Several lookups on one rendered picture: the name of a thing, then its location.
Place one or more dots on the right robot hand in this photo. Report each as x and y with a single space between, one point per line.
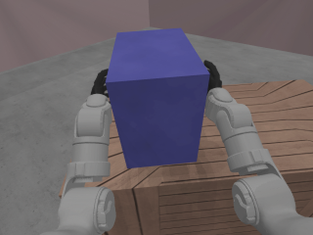
214 77

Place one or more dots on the robot left upper arm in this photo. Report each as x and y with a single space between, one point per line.
86 211

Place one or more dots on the right robot forearm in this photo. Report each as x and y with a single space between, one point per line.
245 151

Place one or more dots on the pedestal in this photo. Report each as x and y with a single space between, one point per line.
196 198

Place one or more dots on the left robot hand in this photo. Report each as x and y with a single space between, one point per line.
99 87

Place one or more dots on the carton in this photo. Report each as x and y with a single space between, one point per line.
157 85

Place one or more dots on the left robot forearm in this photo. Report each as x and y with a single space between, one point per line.
90 144

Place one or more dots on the robot right upper arm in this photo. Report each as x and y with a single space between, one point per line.
265 202

